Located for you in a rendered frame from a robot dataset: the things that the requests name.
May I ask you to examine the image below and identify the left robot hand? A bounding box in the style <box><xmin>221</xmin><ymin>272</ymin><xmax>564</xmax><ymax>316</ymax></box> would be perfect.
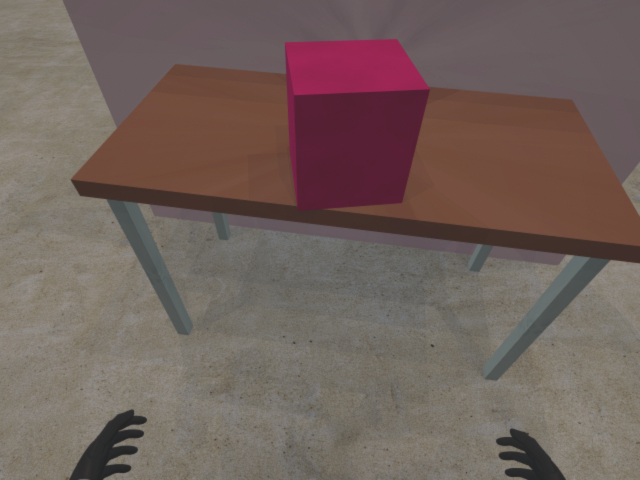
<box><xmin>69</xmin><ymin>409</ymin><xmax>147</xmax><ymax>480</ymax></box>

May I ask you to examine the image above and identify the table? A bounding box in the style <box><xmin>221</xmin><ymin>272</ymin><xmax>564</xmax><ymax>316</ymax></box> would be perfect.
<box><xmin>70</xmin><ymin>64</ymin><xmax>640</xmax><ymax>381</ymax></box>

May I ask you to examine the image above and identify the carton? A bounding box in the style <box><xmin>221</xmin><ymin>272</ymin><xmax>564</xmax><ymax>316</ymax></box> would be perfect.
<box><xmin>285</xmin><ymin>39</ymin><xmax>430</xmax><ymax>211</ymax></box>

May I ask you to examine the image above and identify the right robot hand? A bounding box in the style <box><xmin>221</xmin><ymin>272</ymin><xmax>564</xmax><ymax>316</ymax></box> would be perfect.
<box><xmin>496</xmin><ymin>428</ymin><xmax>566</xmax><ymax>480</ymax></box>

